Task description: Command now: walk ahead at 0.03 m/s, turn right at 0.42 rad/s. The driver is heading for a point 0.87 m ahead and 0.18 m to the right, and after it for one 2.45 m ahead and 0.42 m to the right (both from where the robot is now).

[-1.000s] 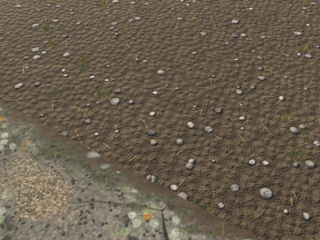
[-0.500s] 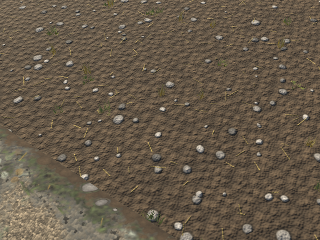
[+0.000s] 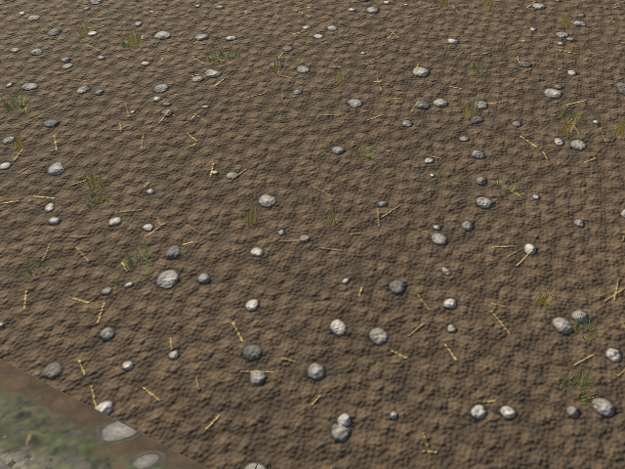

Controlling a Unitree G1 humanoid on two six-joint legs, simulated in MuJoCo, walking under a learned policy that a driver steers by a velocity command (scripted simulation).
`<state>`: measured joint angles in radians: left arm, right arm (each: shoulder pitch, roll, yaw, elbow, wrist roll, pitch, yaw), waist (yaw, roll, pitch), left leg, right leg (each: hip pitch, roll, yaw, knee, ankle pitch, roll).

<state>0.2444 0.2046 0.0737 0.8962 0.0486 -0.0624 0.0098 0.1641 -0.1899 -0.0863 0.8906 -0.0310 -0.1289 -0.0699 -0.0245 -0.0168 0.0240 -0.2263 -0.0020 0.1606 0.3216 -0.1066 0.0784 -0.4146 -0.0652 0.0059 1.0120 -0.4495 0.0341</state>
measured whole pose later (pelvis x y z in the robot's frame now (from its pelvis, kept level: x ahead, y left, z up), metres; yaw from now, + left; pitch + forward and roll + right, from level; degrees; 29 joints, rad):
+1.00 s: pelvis +0.12 -0.05 +0.00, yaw -20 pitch -1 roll +0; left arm 0.26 0.24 0.04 0.87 0.08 -0.10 -0.02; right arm 0.30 -0.20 0.00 0.85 -0.07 -0.15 0.02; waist -0.01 -0.01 0.06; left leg -0.06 -0.03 0.05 0.29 -0.22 0.06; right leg -0.43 0.02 0.09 1.00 -0.32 -0.11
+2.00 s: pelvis +0.49 -0.14 -0.12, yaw -3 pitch +3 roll -2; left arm 0.17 0.30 0.08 0.89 -0.01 -0.06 0.01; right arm 0.29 -0.25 -0.08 0.77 0.01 -0.05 0.01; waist 0.00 -0.05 -0.05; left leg -0.35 0.00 0.04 0.65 -0.36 0.07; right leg -0.51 -0.06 -0.03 1.14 -0.43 -0.01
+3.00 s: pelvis +1.05 -0.08 -0.11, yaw -4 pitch +3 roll +0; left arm 0.31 0.29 0.08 0.83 -0.03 -0.05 0.00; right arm 0.16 -0.23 -0.05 0.74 -0.01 -0.11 0.00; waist 0.01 -0.04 0.01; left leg -0.33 0.01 0.05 0.46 -0.18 0.01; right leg -0.49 -0.03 0.05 1.18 -0.37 -0.02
